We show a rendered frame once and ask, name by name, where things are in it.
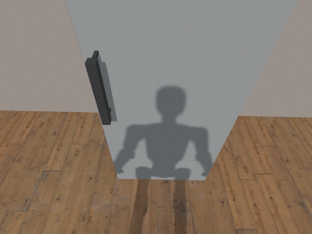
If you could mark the fridge door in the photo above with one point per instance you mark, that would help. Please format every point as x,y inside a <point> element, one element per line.
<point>176,74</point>

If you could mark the handle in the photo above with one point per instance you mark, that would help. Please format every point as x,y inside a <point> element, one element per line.
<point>96,81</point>

